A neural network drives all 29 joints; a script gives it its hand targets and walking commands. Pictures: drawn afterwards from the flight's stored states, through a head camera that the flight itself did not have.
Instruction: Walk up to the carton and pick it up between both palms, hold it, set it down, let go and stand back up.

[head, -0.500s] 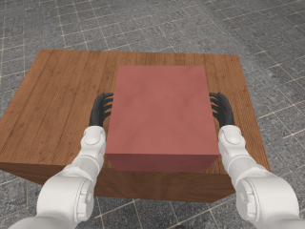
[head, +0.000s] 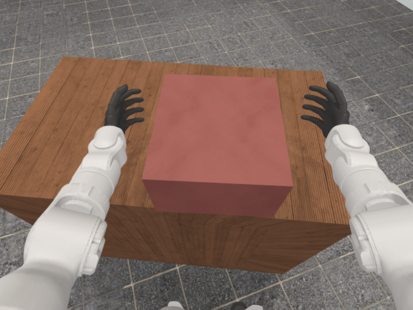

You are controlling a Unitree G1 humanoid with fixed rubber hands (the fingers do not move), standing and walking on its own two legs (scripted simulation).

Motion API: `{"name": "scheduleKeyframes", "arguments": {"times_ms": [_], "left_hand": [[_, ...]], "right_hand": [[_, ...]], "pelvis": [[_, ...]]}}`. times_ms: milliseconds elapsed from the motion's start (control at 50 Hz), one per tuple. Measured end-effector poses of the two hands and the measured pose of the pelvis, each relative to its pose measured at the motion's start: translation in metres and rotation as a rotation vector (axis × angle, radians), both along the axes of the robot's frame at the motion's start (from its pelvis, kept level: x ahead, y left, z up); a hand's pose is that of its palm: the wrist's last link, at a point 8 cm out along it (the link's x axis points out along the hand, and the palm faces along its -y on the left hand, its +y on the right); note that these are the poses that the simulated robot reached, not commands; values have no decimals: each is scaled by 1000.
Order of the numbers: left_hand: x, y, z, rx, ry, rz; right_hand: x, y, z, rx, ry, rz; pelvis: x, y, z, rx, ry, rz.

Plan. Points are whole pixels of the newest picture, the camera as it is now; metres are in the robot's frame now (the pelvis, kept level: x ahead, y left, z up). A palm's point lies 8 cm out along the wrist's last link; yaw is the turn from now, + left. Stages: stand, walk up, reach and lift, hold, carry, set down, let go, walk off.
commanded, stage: set down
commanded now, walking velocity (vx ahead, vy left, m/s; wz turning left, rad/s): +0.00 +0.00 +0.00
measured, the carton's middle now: (217, 143) +0.47 +0.02 +0.00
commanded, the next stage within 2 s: none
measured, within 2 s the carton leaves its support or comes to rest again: neither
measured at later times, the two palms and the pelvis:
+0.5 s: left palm (102, 131) +0.40 +0.23 +0.10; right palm (345, 135) +0.42 -0.20 +0.11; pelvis +0.01 -0.02 +0.03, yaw +3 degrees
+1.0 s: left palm (95, 183) +0.32 +0.24 +0.05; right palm (343, 191) +0.34 -0.20 +0.06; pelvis +0.03 -0.01 +0.03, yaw +3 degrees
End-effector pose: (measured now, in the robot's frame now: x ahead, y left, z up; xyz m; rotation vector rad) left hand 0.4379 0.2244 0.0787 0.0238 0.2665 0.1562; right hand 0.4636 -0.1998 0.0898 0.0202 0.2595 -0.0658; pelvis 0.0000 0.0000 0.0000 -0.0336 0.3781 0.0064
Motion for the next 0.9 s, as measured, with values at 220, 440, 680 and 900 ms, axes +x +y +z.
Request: {"name": "scheduleKeyframes", "arguments": {"times_ms": [220, 440, 680, 900], "left_hand": [[2, -2, 38, -21, -4, 21], [-24, 6, 39, -28, 17, -3], [-73, 9, -12, -32, 45, 0], [-106, 14, -24, -29, 12, 14]], "right_hand": [[-4, 11, 31, 1, -27, 9], [-32, 1, 32, -17, 15, -22], [-75, -4, -18, 15, 40, -26], [-115, -2, -31, 8, 6, -18]], "pelvis": [[-9, -9, 10, 26, -26, 6], [7, -15, 27, 33, -164, 29], [22, -18, 30, 32, -250, 49], [31, -17, 32, 35, -293, 46]]}}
